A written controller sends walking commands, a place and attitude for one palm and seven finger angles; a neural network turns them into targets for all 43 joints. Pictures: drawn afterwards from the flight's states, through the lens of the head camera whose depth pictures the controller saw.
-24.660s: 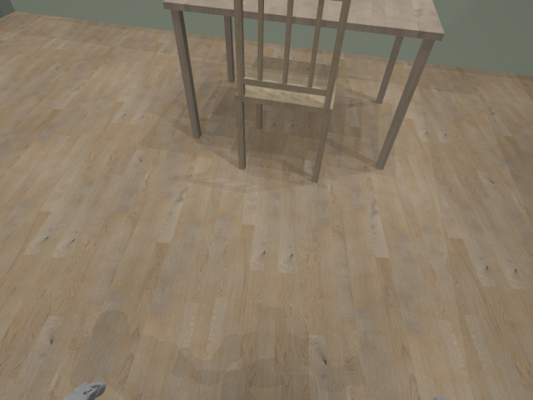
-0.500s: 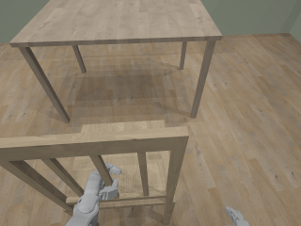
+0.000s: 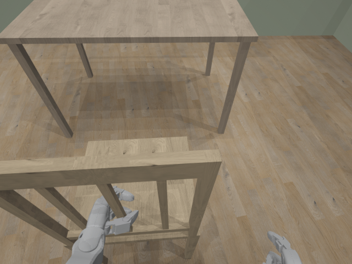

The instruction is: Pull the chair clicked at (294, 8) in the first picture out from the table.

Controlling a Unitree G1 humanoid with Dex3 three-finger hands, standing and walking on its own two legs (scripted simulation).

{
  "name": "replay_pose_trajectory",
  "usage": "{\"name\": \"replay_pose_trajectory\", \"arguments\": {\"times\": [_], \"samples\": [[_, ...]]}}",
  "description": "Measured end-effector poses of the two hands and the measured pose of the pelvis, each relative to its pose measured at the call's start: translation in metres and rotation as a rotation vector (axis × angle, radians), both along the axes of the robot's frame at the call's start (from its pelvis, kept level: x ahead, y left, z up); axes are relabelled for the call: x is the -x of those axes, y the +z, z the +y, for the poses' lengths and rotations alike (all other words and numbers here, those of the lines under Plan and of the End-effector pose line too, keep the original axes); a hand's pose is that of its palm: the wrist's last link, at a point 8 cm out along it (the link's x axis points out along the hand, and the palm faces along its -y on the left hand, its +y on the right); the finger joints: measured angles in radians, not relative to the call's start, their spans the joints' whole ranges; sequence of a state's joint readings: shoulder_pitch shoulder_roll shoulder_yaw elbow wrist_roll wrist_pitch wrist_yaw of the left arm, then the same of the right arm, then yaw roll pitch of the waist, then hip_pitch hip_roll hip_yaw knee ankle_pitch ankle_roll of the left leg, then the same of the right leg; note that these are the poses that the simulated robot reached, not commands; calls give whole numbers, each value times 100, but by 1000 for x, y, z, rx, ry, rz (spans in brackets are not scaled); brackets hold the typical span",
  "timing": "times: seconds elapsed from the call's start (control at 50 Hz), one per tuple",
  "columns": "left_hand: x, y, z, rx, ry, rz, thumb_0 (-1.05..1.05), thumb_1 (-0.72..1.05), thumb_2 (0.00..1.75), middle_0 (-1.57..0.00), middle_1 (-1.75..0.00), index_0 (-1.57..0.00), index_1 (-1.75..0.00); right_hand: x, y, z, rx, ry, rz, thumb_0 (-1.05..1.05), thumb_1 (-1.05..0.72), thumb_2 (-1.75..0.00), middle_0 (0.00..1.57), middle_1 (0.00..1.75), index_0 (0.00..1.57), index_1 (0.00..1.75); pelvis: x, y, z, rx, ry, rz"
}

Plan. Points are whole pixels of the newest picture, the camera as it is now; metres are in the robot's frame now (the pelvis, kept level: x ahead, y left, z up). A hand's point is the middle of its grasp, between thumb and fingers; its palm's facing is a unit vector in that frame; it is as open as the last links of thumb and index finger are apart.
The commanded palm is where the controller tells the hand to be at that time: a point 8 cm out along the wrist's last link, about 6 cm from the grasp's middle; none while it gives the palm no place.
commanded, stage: open the thumb and straighten the fingers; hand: left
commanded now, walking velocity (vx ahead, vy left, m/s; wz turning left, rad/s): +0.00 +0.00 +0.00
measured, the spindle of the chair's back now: (118, 210) +0.25 +0.15 -0.05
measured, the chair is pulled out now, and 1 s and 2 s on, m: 0.60 0.60 0.60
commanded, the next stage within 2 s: draw the fingers out of the gap in 0.54 s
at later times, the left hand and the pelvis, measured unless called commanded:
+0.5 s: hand (119, 217) +0.25 +0.15 -0.07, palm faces -0.01 -0.98 -0.18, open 16.8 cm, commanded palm +0.22 +0.19 -0.04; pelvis +0.03 +0.00 -0.03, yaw +1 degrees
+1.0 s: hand (114, 247) +0.18 +0.15 -0.07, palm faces -0.01 -0.99 -0.17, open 17.5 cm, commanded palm +0.16 +0.19 -0.04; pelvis +0.03 +0.01 -0.04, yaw +2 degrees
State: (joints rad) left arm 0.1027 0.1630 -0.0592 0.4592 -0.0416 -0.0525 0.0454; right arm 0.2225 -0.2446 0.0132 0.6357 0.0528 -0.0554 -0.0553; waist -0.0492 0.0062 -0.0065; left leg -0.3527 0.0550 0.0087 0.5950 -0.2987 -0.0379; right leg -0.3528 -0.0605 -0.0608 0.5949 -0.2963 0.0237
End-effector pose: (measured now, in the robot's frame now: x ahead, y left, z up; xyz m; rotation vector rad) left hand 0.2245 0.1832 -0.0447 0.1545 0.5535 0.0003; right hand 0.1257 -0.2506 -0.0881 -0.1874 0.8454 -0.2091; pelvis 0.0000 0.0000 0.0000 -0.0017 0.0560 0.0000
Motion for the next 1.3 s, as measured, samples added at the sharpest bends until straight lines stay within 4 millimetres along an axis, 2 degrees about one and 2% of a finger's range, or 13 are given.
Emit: {"name": "replay_pose_trajectory", "arguments": {"times": [0.12, 0.24, 0.34, 0.48, 0.6, 0.72, 0.88, 1.1, 1.3], "samples": [[-5, -1, 7, -28, 7, 20, 1, -4, 45, -43, -134, -47, -138, -10, -12, 2, -6, 16, -28, 2, -91, -90, 20, 30, 20, 30, -6, -9, 4, -2, -1, 52], [-5, -4, 9, -22, 32, 44, 0, -37, 29, -37, -111, -38, -112, -28, -21, 11, -17, 40, -66, 2, -91, -90, 20, 30, 20, 30, -16, -17, 6, -5, 4, 92], [-8, -5, 6, -13, 27, 41, 0, -48, 23, -28, -80, -28, -81, -46, -22, 15, -11, 65, -105, 2, -91, -90, 20, 30, 20, 30, -24, -23, 4, -3, 13, 113], [-5, -8, 15, -33, 45, 63, -1, -52, 21, -12, -34, -12, -34, -67, -19, 14, 7, 82, -142, 2, -91, -90, 21, 30, 20, 30, -33, -29, 2, 3, 21, 136], [4, -4, 12, -18, 46, 55, -1, -53, 21, -4, -12, -4, -12, -78, -17, 12, 26, 81, -169, 2, -91, -90, 20, 30, 20, 30, -38, -33, 2, 9, 29, 147], [16, -10, 14, -26, 50, 85, -1, -54, 20, -2, -3, -1, -3, -79, -17, 13, 35, 74, -170, 2, -91, -90, 20, 30, 20, 30, -37, -37, 3, 11, 31, 153], [43, -4, 20, -35, 65, 85, -1, -54, 20, -1, -1, -1, -1, -73, -19, 20, 25, 60, -183, 2, -91, -90, 20, 30, 20, 30, -33, -39, 5, 18, 37, 151], [76, -4, 10, -20, 51, 89, -1, -54, 20, -1, 0, 0, 0, -67, -20, 31, 11, 72, -227, 2, -91, -90, 21, 30, 20, 30, -20, -46, 8, 21, 40, 144], [104, 0, 7, -25, 65, 92, -1, -54, 20, -1, 0, 0, 0, -67, -18, 33, 1, 69, -272, 2, -91, -90, 21, 30, 20, 30, -13, -51, 7, 25, 39, 140]]}}
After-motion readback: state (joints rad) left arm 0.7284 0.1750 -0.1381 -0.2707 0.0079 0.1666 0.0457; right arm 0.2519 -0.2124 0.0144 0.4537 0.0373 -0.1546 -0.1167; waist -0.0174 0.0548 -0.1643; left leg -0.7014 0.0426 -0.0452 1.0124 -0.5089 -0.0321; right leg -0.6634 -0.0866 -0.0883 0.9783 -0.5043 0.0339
